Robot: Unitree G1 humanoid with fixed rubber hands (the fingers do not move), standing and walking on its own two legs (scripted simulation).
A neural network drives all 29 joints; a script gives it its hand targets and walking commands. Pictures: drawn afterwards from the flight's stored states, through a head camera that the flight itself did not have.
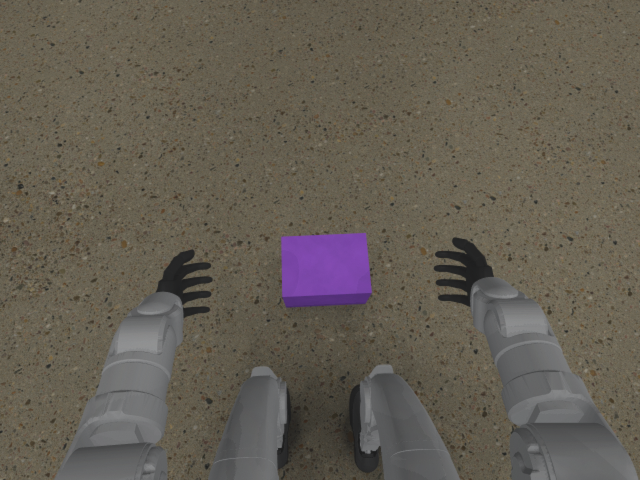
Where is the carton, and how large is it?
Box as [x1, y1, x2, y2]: [281, 233, 371, 307]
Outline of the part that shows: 365,233 281,237 282,297 286,307 365,303 371,293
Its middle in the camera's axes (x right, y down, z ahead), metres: +0.02 +0.08 +1.08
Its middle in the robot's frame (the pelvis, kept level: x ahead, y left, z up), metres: +0.52 -0.02 -0.62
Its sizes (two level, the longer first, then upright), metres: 0.230 0.166 0.140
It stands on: the floor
